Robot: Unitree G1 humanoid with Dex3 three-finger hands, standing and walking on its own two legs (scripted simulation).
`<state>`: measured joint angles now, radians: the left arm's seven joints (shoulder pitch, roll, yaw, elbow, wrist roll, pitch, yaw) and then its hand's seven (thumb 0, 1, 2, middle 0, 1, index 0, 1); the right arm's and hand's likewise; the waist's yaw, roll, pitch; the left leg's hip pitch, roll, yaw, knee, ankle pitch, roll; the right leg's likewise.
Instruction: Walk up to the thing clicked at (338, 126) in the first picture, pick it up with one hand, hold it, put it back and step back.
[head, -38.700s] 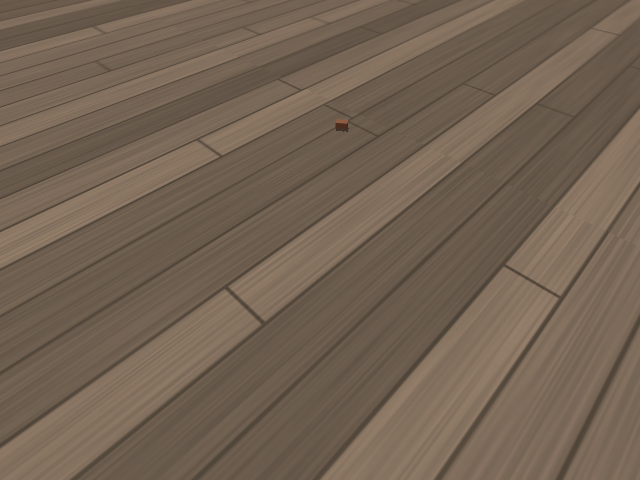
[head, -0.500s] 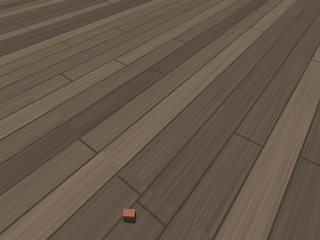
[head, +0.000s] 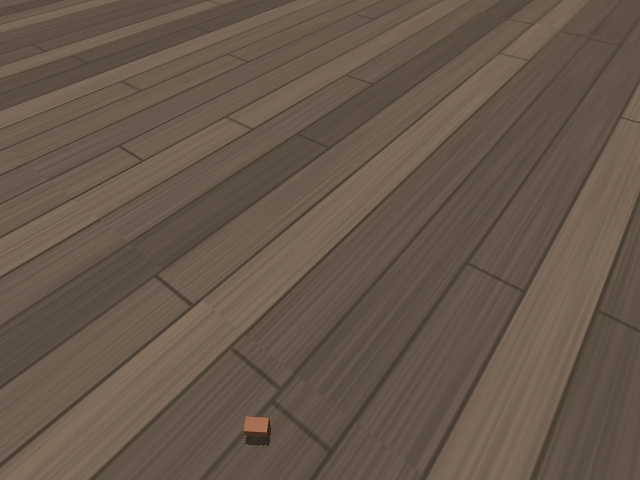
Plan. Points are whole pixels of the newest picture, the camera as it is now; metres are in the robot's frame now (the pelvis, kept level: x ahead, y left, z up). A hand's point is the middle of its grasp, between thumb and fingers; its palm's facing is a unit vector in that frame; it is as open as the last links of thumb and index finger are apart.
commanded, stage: stand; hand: left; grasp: from above
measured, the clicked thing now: (257, 426) +0.47 +0.22 -0.76
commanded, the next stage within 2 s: step back in 0.06 s
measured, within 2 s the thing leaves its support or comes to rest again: neither
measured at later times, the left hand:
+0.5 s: hand out of the picture +0.10 +0.31 -0.18, palm faces -0.02 -0.93 -0.36, open 7.4 cm
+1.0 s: hand out of the picture +0.01 +0.30 -0.15, palm faces -0.05 -0.91 -0.41, open 7.4 cm
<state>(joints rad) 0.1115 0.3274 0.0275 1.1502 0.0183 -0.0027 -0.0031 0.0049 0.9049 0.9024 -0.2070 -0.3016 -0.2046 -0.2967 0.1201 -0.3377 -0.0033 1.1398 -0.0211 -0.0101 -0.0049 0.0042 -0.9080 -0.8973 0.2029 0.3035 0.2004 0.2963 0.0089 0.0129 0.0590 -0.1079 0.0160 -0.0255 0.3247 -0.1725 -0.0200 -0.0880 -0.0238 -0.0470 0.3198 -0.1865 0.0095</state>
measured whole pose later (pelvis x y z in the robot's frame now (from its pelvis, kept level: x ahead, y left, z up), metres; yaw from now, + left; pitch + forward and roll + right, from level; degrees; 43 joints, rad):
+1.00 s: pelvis -0.13 +0.05 -0.02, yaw -3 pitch +0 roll +1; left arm 0.12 0.34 0.07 0.79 0.04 0.03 0.02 0.01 0.90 0.90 -0.21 -0.30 -0.21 -0.30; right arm 0.14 -0.41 -0.04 0.88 0.01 0.04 -0.03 0.00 -0.91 -0.90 0.20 0.30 0.20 0.30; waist 0.02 0.02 0.17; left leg -0.38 -0.08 -0.14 1.02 -0.51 -0.02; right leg -0.33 0.01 0.05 0.57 -0.23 -0.02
